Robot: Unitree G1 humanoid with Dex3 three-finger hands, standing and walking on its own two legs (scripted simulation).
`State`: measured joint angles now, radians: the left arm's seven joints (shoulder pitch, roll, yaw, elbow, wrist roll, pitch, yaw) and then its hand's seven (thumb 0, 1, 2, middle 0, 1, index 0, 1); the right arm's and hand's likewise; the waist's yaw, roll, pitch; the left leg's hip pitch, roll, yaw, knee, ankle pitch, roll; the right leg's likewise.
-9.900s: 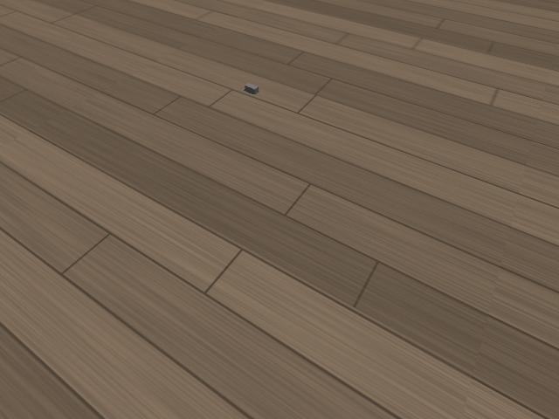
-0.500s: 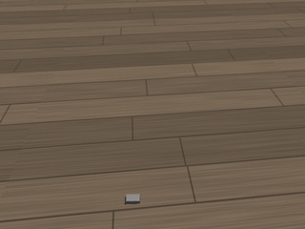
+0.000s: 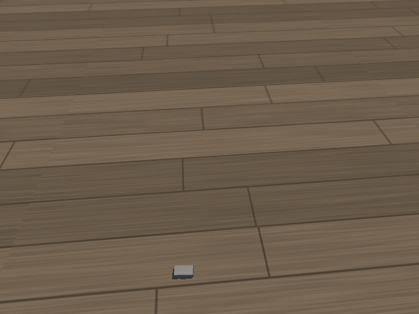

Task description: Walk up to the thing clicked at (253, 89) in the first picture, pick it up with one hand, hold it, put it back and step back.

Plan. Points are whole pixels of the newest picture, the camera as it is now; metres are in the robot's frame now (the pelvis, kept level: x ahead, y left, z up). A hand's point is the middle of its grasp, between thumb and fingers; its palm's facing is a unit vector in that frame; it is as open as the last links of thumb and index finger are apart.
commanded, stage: stand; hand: left
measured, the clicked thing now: (183, 271) +0.44 +0.13 -0.77
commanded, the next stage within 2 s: walk up in 0.08 s
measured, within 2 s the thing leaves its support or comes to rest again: neither
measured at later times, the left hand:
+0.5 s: hand out of the picture +0.11 +0.18 -0.17, palm faces -0.08 -0.93 -0.36, open 7.4 cm
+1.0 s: hand out of the picture +0.15 +0.24 -0.17, palm faces +0.00 -0.91 -0.42, open 7.4 cm
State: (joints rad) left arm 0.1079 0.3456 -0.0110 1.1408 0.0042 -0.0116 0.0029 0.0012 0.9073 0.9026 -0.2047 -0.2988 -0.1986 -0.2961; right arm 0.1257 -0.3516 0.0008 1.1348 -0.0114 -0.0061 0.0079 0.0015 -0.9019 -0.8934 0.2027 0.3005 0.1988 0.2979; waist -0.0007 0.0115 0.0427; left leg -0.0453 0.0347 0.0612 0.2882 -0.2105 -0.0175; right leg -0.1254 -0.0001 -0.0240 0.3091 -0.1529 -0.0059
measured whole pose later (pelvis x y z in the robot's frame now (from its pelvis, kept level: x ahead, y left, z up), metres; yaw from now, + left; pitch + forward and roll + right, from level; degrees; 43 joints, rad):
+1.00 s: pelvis +0.04 -0.05 -0.02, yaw -1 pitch -2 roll -1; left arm 0.09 0.42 0.04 0.97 -0.01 0.01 0.03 0.00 0.91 0.90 -0.20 -0.30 -0.20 -0.30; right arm 0.15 -0.37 -0.04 0.92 -0.02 0.01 0.01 0.00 -0.90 -0.89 0.20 0.30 0.20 0.30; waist 0.00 0.00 0.14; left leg -0.27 -0.01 0.02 0.60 -0.31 0.04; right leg -0.28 0.00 0.03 0.74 -0.49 -0.01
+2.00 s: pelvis +0.04 -0.05 +0.00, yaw -1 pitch -2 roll +0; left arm 0.11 0.35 0.01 1.16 0.01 -0.01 0.00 0.00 0.91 0.90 -0.20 -0.30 -0.20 -0.30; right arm 0.11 -0.34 -0.01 1.14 0.00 0.00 0.02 0.00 -0.90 -0.89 0.20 0.30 0.20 0.30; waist 0.00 0.02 0.05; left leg -0.12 -0.01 0.02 0.31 -0.15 0.02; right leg -0.08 0.00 0.01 0.29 -0.17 0.01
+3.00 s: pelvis +0.05 -0.06 +0.00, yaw -1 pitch -2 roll +0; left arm 0.12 0.35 -0.01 1.12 0.01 -0.02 0.01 0.00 0.91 0.90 -0.20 -0.30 -0.20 -0.30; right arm 0.10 -0.35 0.00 1.13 -0.01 -0.01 0.01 0.00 -0.90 -0.89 0.20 0.30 0.20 0.30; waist 0.00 0.00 0.04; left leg -0.10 0.00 0.02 0.30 -0.17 0.01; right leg -0.05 0.01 0.01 0.28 -0.19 0.00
